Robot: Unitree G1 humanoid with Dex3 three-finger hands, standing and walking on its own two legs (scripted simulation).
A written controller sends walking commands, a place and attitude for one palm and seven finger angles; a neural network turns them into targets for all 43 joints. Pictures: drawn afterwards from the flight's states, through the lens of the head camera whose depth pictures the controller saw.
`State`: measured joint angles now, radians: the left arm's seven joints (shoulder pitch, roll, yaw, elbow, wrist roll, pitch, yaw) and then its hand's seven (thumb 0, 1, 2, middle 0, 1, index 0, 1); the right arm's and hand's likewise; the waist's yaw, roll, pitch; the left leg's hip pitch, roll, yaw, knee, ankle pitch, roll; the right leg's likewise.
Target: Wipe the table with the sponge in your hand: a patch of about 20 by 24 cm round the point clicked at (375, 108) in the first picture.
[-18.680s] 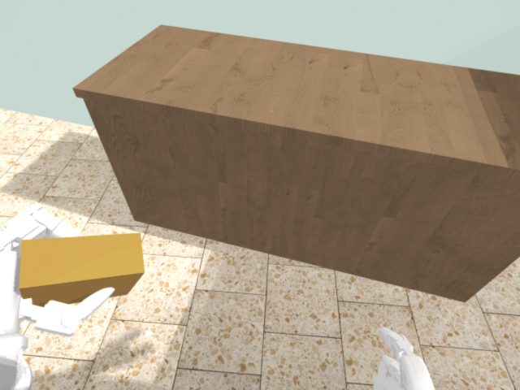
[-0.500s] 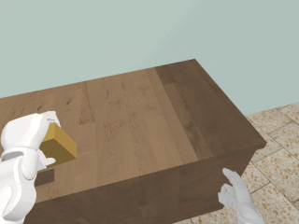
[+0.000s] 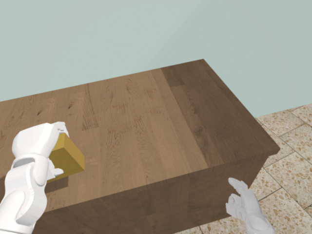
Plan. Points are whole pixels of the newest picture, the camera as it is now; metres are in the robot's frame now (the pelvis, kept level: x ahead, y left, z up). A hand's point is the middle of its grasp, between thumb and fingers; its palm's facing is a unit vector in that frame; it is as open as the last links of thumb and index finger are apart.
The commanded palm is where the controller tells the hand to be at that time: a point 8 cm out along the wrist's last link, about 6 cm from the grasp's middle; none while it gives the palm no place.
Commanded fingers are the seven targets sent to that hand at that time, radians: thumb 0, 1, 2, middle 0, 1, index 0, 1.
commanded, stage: move the sponge above the wiping area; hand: left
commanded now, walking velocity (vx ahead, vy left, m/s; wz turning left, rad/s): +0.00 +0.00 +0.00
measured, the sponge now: (56, 163) +0.23 +0.31 +0.08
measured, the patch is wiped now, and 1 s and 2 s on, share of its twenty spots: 0.00 0.00 0.00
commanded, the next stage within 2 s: none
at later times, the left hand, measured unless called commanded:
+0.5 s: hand (58, 155) +0.25 +0.31 +0.09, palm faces -0.11 -0.09 -0.99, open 9.3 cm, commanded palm +0.24 +0.30 +0.17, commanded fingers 0.00 0.10 1.30 -1.20 -1.60 -1.20 -1.60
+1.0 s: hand (63, 163) +0.23 +0.29 +0.07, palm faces -0.12 -0.13 -0.98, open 9.3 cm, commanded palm +0.23 +0.30 +0.17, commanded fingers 0.00 0.10 1.30 -1.20 -1.60 -1.20 -1.60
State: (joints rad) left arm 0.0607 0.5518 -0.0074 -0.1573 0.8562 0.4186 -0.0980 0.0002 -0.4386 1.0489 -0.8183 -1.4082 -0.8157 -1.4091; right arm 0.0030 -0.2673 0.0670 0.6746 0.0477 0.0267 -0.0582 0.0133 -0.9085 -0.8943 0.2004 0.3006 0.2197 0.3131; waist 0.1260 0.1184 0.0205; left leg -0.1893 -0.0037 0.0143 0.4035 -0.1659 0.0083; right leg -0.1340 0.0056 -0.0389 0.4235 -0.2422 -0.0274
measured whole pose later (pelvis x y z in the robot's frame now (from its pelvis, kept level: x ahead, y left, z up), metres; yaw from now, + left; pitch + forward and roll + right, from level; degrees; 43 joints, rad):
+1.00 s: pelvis +0.01 +0.00 +0.00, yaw +1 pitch -2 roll +0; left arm 0.14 0.53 -0.04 -0.17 0.86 0.30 -0.12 0.00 -0.44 1.05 -0.82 -1.41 -0.82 -1.41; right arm 0.04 -0.28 0.04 0.66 0.04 0.03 -0.08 0.01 -0.91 -0.89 0.20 0.30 0.19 0.30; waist 0.13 0.10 0.02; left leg -0.21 -0.01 0.00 0.44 -0.20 0.01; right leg -0.13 0.00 -0.05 0.43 -0.27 -0.02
